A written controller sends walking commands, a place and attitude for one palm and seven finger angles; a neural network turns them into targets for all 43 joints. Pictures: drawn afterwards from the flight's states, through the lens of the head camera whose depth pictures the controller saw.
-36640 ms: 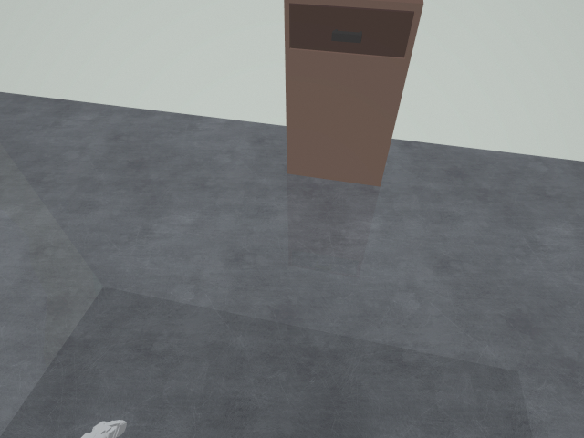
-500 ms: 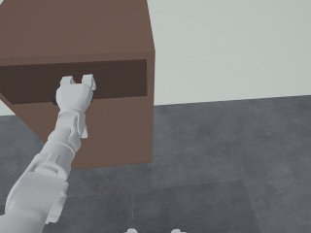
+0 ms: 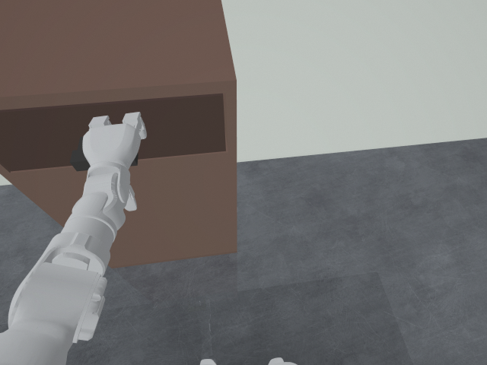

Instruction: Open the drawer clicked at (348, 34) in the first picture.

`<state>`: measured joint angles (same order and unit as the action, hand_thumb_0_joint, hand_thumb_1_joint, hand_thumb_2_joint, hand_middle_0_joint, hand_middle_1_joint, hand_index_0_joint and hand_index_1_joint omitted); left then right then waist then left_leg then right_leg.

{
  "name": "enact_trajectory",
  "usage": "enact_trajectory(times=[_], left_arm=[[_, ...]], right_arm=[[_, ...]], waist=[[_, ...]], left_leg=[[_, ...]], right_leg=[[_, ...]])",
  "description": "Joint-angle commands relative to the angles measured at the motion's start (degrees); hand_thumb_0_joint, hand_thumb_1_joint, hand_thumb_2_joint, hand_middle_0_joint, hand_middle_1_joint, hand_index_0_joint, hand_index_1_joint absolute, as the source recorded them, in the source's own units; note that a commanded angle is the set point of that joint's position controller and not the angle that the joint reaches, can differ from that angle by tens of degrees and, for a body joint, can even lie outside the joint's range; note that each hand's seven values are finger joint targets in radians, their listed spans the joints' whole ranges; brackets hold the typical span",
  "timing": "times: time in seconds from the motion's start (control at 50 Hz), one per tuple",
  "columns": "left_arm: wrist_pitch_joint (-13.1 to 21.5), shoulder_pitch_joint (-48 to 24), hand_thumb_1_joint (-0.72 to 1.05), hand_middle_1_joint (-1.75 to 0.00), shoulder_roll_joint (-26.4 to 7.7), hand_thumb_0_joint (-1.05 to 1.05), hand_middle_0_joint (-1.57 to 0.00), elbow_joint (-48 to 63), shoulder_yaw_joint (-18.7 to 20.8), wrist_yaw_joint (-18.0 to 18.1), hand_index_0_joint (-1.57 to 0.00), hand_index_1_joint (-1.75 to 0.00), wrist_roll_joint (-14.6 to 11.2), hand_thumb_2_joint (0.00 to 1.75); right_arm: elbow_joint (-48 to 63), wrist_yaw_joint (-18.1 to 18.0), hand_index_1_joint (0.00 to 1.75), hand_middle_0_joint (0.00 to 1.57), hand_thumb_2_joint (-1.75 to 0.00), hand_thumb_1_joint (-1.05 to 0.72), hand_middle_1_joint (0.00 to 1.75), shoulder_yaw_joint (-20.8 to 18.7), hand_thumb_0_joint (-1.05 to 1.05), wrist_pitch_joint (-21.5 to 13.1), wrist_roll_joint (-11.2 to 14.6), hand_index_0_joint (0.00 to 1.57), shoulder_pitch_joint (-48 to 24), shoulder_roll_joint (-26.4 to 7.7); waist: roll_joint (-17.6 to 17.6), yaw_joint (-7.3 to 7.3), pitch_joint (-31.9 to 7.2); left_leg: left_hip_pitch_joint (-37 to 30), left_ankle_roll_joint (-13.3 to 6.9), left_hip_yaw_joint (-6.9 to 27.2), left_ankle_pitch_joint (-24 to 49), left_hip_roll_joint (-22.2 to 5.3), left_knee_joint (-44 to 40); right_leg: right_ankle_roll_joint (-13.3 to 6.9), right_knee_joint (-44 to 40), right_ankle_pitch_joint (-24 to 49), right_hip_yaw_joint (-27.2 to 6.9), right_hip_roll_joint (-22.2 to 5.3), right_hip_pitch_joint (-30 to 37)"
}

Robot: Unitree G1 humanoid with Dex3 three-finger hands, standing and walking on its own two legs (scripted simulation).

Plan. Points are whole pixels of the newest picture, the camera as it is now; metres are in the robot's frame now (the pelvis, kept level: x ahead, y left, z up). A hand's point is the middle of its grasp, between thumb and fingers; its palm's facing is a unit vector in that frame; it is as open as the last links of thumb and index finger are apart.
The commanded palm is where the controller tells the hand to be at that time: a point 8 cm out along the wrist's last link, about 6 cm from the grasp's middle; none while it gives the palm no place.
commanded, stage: lift the hand off the handle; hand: left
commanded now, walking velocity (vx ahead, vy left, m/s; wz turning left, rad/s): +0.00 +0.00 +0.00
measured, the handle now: (106, 148) +0.51 +0.25 +0.02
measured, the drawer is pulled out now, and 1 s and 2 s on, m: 0.00 0.00 0.00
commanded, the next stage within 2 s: draw the hand back to the body in 1.02 s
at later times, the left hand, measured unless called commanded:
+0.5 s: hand (104, 143) +0.45 +0.21 +0.11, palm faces +0.03 -0.02 -1.00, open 13.9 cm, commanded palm +0.43 +0.21 +0.17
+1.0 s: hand (94, 104) +0.47 +0.20 +0.17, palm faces +0.03 -0.02 -1.00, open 13.9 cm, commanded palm +0.44 +0.21 +0.22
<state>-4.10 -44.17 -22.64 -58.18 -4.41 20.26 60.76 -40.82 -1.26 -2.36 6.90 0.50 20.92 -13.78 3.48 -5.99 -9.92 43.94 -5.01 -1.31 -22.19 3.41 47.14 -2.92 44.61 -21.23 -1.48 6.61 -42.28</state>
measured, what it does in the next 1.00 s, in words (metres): stands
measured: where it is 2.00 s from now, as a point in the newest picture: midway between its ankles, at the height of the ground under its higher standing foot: outside the picture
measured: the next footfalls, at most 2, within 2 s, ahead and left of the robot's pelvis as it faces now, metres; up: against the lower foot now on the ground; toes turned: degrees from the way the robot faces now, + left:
none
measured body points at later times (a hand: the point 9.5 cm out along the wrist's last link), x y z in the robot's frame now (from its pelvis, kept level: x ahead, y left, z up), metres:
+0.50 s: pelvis +0.00 -0.01 +0.02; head +0.04 -0.02 +0.47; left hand +0.44 +0.20 +0.16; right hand +0.12 -0.27 -0.10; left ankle -0.01 +0.06 -0.70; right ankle -0.01 -0.09 -0.70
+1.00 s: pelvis +0.01 -0.02 +0.03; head +0.04 -0.04 +0.48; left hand +0.46 +0.20 +0.22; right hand +0.10 -0.28 -0.10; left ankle -0.01 +0.06 -0.70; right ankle -0.01 -0.09 -0.70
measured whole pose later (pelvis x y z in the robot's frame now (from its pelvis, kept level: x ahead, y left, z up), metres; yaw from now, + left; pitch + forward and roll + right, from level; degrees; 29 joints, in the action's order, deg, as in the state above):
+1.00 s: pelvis +0.01 -0.02 +0.03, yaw +1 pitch +9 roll +0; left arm -3.2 -44.6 -28.1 -43.5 -6.9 2.4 56.0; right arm -39.6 -3.3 -0.8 9.9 3.6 15.7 -15.3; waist 3.5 -2.2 -6.5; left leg 23.5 -3.8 -0.9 -16.5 3.8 30.8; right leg -4.2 30.5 -16.5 -2.8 6.0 -22.9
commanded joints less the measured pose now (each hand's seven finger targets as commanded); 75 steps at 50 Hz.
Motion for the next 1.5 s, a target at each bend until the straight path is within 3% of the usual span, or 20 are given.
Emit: enact_trajectory(times=[0.0,0.08,0.1,0.16,0.3,0.36,0.42,0.46,0.54,0.64,0.68,0.72,0.84,0.88,1.02,1.1,1.16,1.2,1.28,1.48], left_arm=[[0.27,-24.28,-0.50,-1.20,-13.33,0.00,-0.30,14.72,3.39,1.52,-0.30,-1.20,-0.31,0.30],[-0.46,-21.98,-0.50,-1.20,-15.04,0.00,-0.30,13.70,3.83,0.02,-0.30,-1.20,0.10,0.30],[-0.61,-20.73,-0.50,-1.20,-15.81,0.00,-0.30,14.16,4.45,-0.38,-0.30,-1.20,0.08,0.30],[0.15,-21.38,-0.50,-1.20,-11.70,0.00,-0.30,18.77,0.78,-2.61,-0.30,-1.20,-1.26,0.30],[0.89,-21.69,-0.50,-1.20,-10.22,0.00,-0.30,22.67,-1.18,-5.97,-0.30,-1.20,-2.21,0.30],[1.42,-24.40,-0.50,-1.20,-13.31,0.00,-0.30,24.91,0.55,-6.11,-0.30,-1.20,-1.97,0.30],[0.40,-26.59,-0.50,-1.20,-13.89,0.00,-0.30,22.73,0.67,-6.05,-0.30,-1.20,-1.80,0.30],[-0.34,-28.96,-0.50,-1.20,-15.51,0.00,-0.30,21.23,0.96,-6.21,-0.30,-1.20,-1.66,0.30],[-1.36,-29.45,-0.50,-1.20,-13.11,0.00,-0.30,21.35,-0.83,-8.05,-0.30,-1.20,-2.72,0.30],[-2.44,-29.55,-0.50,-1.20,-13.88,0.00,-0.30,18.53,-1.53,-12.51,-0.30,-1.20,-3.62,0.30],[-1.83,-28.56,-0.50,-1.20,-17.71,0.00,-0.30,18.86,0.99,-13.86,-0.30,-1.20,-3.49,0.30],[-0.43,-30.72,-0.50,-1.20,-15.16,0.00,-0.30,21.61,-1.27,-15.06,-0.30,-1.20,-3.88,0.30],[2.56,-27.26,-0.50,-1.20,-21.03,0.00,-0.30,27.17,4.23,-15.89,-0.30,-1.20,-4.50,0.30],[1.88,-26.36,-0.50,-1.20,-22.30,0.00,-0.30,25.64,5.49,-15.51,-0.30,-1.20,-4.45,0.30],[-1.41,-24.09,-0.50,-1.20,-16.02,0.00,-0.30,23.87,-0.30,-17.38,-0.30,-1.20,-4.93,0.30],[0.56,-26.36,-0.50,-1.20,-19.30,0.00,-0.30,27.82,1.59,-19.21,-0.30,-1.20,-5.11,0.30],[3.17,-20.27,-0.50,-1.20,-21.77,0.00,-0.30,32.65,4.89,-19.60,-0.30,-1.20,-5.72,0.30],[4.07,-16.08,-0.50,-1.20,-19.79,0.00,-0.30,36.67,4.35,-19.02,-0.30,-1.20,-6.10,0.30],[3.06,-6.59,-0.50,-1.20,-22.30,0.00,-0.30,43.63,8.90,-16.79,-0.30,-1.20,-6.81,0.30],[-3.60,0.20,-0.50,-1.20,-17.64,0.00,-0.30,54.50,3.39,-17.99,-0.30,-1.20,-7.61,0.30]], right_arm=[[5.24,-0.84,0.30,0.20,-0.90,-0.90,0.30,-3.09,0.00,-1.24,0.36,0.20,3.14,-9.19],[5.42,-1.13,0.30,0.20,-0.90,-0.90,0.30,-2.72,0.00,-0.58,0.91,0.20,1.70,-9.28],[5.72,-1.11,0.30,0.20,-0.90,-0.90,0.30,-2.69,0.00,-0.54,1.00,0.20,1.18,-9.20],[6.65,-0.82,0.30,0.20,-0.90,-0.90,0.30,-2.98,0.00,-0.43,1.21,0.20,0.11,-8.80],[7.45,-1.01,0.30,0.20,-0.90,-0.90,0.30,-2.79,0.00,0.29,1.61,0.20,-2.83,-8.67],[7.72,-1.37,0.30,0.20,-0.90,-0.90,0.30,-2.51,0.00,0.39,1.81,0.20,-4.25,-8.57],[7.31,-1.60,0.30,0.20,-0.90,-0.90,0.30,-1.97,0.00,0.21,1.95,0.20,-5.20,-8.53],[7.26,-1.97,0.30,0.20,-0.90,-0.90,0.30,-1.52,0.00,0.24,2.11,0.20,-5.92,-8.57],[7.75,-2.09,0.30,0.20,-0.90,-0.90,0.30,-1.55,0.00,0.13,2.05,0.20,-6.46,-8.41],[7.99,-2.53,0.30,0.20,-0.90,-0.90,0.30,-0.84,0.00,0.69,2.48,0.20,-6.77,-8.84],[8.21,-2.92,0.30,0.20,-0.90,-0.90,0.30,-0.66,0.00,0.83,2.71,0.20,-6.92,-9.03],[8.43,-2.96,0.30,0.20,-0.90,-0.90,0.30,-0.64,0.00,0.58,2.75,0.20,-6.95,-8.65],[9.14,-2.78,0.30,0.20,-0.90,-0.90,0.30,-0.74,0.00,0.68,2.59,0.20,-7.57,-8.44],[8.46,-2.71,0.30,0.20,-0.90,-0.90,0.30,-0.65,0.00,0.75,3.00,0.20,-7.92,-8.56],[8.47,-2.00,0.30,0.20,-0.90,-0.90,0.30,-0.70,0.00,0.91,3.47,0.20,-8.67,-8.97],[8.70,-2.59,0.30,0.20,-0.90,-0.90,0.30,-0.80,0.00,0.98,3.24,0.20,-8.79,-9.16],[9.87,-2.59,0.30,0.20,-0.90,-0.90,0.30,-0.77,0.00,0.99,3.04,0.20,-10.43,-8.67],[10.96,-2.19,0.30,0.20,-0.90,-0.90,0.30,-0.60,0.00,1.07,2.97,0.20,-11.72,-8.15],[12.21,-1.28,0.30,0.20,-0.90,-0.90,0.30,-0.62,0.00,1.01,2.92,0.20,-15.02,-7.82],[12.65,-1.70,0.30,0.20,-0.90,-0.90,0.30,0.77,0.00,0.43,3.37,0.20,-21.23,-7.38]], waist=[[0.52,1.16,-24.99],[-1.84,1.22,-19.43],[-1.21,2.16,-19.64],[1.41,1.81,-21.12],[-1.21,1.61,-16.81],[-0.03,2.21,-17.81],[-1.20,2.03,-14.80],[-1.53,1.94,-14.79],[-1.38,2.31,-18.66],[-3.70,2.03,-15.78],[-4.85,2.85,-16.30],[-3.43,2.57,-15.83],[-1.75,5.37,-19.36],[-2.84,5.32,-16.70],[-3.91,4.49,-14.53],[-4.78,4.20,-17.42],[-2.40,6.33,-18.75],[-1.21,7.24,-17.96],[-1.52,9.55,-17.33],[-2.64,8.11,-10.37]], left_leg=[[-24.89,2.92,3.53,30.79,-2.95,-4.88],[-22.06,2.39,2.79,27.57,-2.62,-7.27],[-22.53,2.47,2.69,27.77,-2.64,-7.86],[-27.44,2.76,2.78,31.86,-2.94,-8.24],[-29.54,2.56,3.27,29.86,-2.75,-10.29],[-30.30,2.57,3.40,27.87,-2.51,-11.30],[-28.57,2.43,3.17,23.22,-2.29,-12.53],[-27.62,2.36,3.10,21.15,-2.08,-13.31],[-30.44,2.41,2.61,23.65,-1.98,-13.69],[-28.36,1.99,2.06,23.06,-1.88,-14.77],[-27.58,1.66,1.76,22.68,-1.68,-15.02],[-28.72,1.68,1.86,23.39,-1.74,-15.30],[-30.00,1.81,1.39,28.64,-1.81,-15.93],[-29.07,1.86,1.37,28.13,-1.98,-16.53],[-30.10,1.81,1.18,26.68,-2.04,-17.48],[-30.67,1.32,0.99,27.49,-1.52,-16.97],[-31.65,1.28,0.98,30.60,-1.34,-16.87],[-32.37,1.55,1.17,32.52,-1.43,-17.04],[-32.55,1.90,1.26,34.26,-1.65,-17.49],[-35.53,2.24,2.75,26.32,-1.64,-20.26]], right_leg=[[0.24,-6.37,22.25,0.31,-1.47,11.36],[0.20,-8.48,22.58,-0.36,-1.89,14.24],[0.11,-8.80,22.52,-0.51,-1.96,15.03],[0.08,-9.51,23.61,-0.51,-2.12,15.30],[0.17,-11.65,21.54,-0.21,-2.48,15.60],[-0.05,-12.03,20.44,-0.64,-2.91,16.98],[-0.04,-13.00,17.40,-0.42,-3.19,16.75],[0.01,-13.36,16.26,-0.84,-3.55,17.87],[0.07,-13.86,18.53,-0.82,-3.81,20.70],[0.54,-15.32,20.81,-1.27,-4.34,23.14],[0.65,-15.47,22.25,-1.99,-4.48,25.44],[0.54,-15.67,22.50,-1.70,-4.54,24.61],[0.18,-15.75,27.60,-2.41,-4.65,30.12],[0.26,-16.04,27.63,-2.31,-4.55,29.64],[0.54,-17.55,25.97,-2.21,-4.71,28.48],[0.82,-17.34,30.05,-3.03,-5.19,31.37],[0.53,-16.72,33.13,-3.54,-5.28,33.71],[0.36,-16.40,32.95,-2.91,-5.13,33.10],[0.33,-16.35,33.74,-3.22,-5.04,34.77],[0.21,-19.64,22.00,-1.97,-4.55,31.02]])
